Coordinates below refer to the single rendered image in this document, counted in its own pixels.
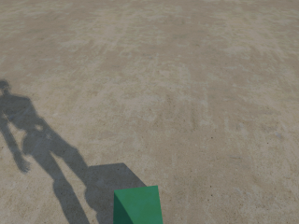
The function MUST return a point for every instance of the carton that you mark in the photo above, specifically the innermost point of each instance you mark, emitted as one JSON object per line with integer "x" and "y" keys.
{"x": 137, "y": 206}

